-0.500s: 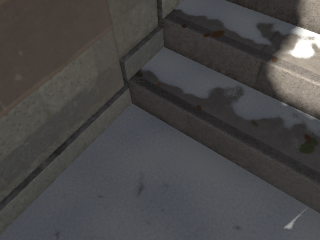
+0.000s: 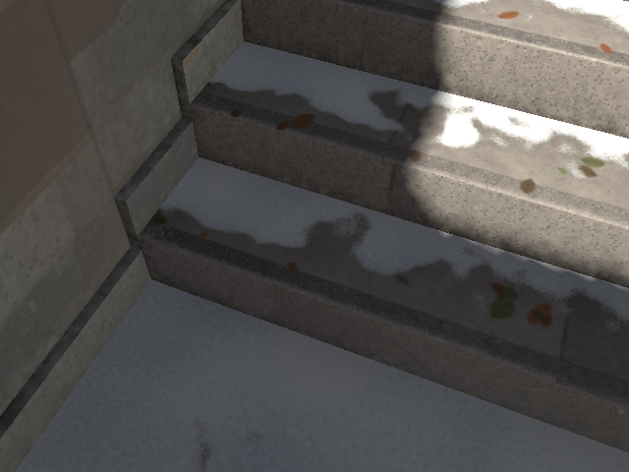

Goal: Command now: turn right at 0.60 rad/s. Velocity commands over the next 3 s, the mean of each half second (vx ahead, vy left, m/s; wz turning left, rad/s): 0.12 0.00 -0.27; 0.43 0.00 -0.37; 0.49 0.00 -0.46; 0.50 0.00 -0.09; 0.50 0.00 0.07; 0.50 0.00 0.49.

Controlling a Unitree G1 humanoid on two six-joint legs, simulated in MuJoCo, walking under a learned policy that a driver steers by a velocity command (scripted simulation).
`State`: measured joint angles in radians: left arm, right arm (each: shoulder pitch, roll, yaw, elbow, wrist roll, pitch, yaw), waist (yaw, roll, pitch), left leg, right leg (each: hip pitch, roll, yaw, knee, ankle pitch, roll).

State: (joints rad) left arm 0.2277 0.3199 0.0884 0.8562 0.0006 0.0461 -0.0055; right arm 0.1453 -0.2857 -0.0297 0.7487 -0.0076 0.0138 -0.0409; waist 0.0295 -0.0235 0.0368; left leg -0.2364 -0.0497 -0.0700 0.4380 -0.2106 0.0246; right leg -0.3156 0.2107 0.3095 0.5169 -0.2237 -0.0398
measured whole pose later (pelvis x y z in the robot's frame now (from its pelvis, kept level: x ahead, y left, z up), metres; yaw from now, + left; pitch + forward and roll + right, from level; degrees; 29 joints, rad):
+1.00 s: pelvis +0.28 +0.01 +0.01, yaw -19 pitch +0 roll +0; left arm 0.21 0.29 0.06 0.98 0.03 -0.03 -0.04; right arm 0.27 -0.25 -0.05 0.86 -0.03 -0.08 0.00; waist 0.01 -0.03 0.05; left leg -0.16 0.02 0.17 0.36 -0.19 0.04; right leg -0.50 -0.03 0.00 1.10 -0.26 -0.09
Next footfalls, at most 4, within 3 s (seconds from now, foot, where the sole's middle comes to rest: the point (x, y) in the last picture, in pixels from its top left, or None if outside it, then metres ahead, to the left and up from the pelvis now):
0.40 right None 0.02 -0.09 -0.77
0.78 left None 0.35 0.09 -0.77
1.28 right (416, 466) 0.50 -0.18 -0.77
1.84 left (435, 286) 0.83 -0.22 -0.60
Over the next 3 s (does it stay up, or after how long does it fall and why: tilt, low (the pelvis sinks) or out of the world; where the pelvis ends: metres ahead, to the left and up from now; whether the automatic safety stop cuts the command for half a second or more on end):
stays up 1.23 -0.51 0.41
